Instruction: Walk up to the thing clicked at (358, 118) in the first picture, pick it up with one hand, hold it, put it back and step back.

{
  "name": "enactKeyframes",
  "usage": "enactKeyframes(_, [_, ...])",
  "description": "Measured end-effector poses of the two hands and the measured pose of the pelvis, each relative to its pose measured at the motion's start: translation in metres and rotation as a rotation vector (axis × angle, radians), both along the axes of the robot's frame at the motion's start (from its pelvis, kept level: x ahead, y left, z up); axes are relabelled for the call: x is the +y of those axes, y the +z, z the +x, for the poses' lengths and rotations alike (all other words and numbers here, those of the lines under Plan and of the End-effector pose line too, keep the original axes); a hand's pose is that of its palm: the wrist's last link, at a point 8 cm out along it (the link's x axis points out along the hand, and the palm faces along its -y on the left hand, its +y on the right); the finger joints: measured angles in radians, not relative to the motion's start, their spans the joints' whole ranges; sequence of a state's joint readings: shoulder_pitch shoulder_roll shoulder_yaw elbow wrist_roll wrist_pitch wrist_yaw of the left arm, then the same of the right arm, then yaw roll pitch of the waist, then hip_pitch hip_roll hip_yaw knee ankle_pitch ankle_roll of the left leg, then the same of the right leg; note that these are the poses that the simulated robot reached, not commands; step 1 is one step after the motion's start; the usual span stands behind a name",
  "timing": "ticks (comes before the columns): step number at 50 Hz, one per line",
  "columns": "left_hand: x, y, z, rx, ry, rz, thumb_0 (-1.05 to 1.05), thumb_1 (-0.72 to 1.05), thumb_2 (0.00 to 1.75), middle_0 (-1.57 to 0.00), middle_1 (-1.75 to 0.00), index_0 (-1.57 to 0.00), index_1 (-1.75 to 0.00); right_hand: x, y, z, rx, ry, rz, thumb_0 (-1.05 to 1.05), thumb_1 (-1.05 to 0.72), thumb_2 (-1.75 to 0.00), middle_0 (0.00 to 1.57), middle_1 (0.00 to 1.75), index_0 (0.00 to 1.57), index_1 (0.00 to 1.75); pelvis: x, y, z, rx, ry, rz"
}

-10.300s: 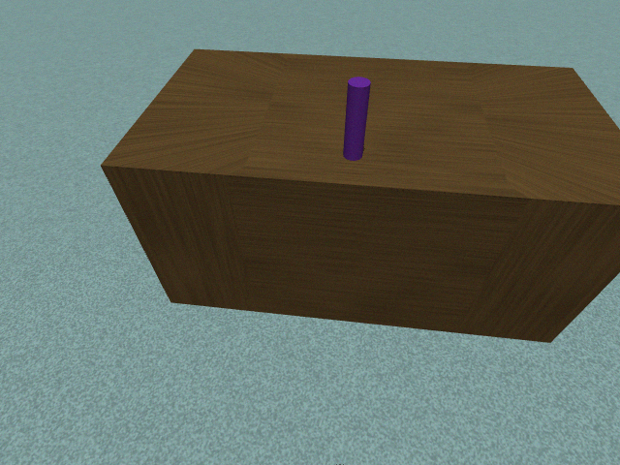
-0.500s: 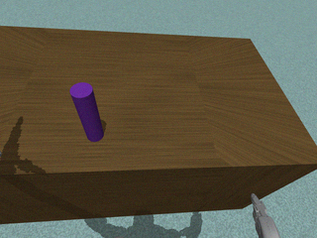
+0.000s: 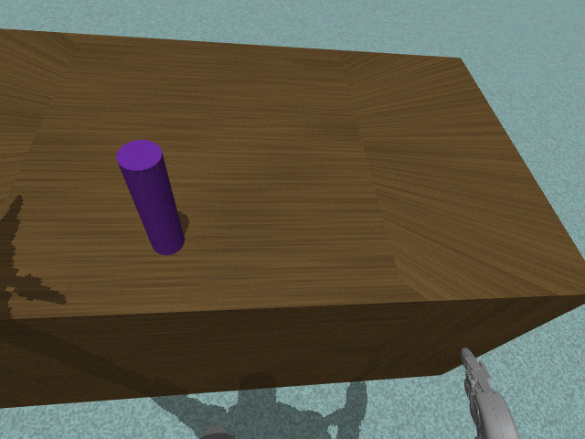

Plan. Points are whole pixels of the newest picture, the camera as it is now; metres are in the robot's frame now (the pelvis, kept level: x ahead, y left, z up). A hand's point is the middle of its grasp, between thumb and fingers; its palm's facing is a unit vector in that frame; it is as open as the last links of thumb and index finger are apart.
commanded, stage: go down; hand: left
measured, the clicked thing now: (156, 205) +0.45 +0.19 +0.03
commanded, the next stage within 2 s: approach in 0.52 s
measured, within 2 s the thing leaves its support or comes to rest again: neither
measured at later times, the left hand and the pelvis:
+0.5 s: hand out of the picture +0.40 +0.38 +0.11, palm faces +0.16 -0.99 +0.01, open 17.7 cm; pelvis +0.01 +0.00 +0.00, yaw +0 degrees
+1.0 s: hand (59, 220) +0.42 +0.31 +0.03, palm faces +0.07 -1.00 +0.06, open 17.7 cm; pelvis -0.01 +0.00 -0.02, yaw +0 degrees
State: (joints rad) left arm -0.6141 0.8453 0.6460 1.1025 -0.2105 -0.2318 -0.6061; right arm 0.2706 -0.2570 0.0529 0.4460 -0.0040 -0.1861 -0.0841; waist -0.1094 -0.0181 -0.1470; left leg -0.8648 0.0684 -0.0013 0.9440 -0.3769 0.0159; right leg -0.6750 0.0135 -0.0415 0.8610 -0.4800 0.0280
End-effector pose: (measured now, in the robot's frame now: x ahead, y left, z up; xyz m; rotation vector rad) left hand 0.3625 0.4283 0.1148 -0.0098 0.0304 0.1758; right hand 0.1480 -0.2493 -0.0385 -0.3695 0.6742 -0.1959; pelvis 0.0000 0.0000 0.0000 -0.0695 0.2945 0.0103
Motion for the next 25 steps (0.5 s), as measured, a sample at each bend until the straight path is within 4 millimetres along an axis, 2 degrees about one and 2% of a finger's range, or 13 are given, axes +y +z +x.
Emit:
enactKeyframes(13, [-0.002, -0.002, 0.013, 0.013, -0.022, -0.001, -0.02, -0.61, 0.05, -0.07, -0.05, -0.06, -0.06, 0.004, 0.001, 0.002, -0.005, 0.003, 0.004, -0.01, 0.52, -0.05, 0.06, 0.05, 0.06, 0.06, 0.002, -0.002, 0.005, 0.014, -0.005, -0.002])
enactKeyframes(25, [-0.003, -0.005, 0.005, 0.009, -0.012, 0.000, -0.02, -0.61, 0.05, -0.07, -0.06, -0.07, -0.06, 0.000, 0.002, 0.002, -0.008, -0.005, -0.003, -0.01, 0.51, -0.05, 0.06, 0.05, 0.06, 0.06, 0.002, -0.002, 0.006, 0.006, -0.005, -0.001])
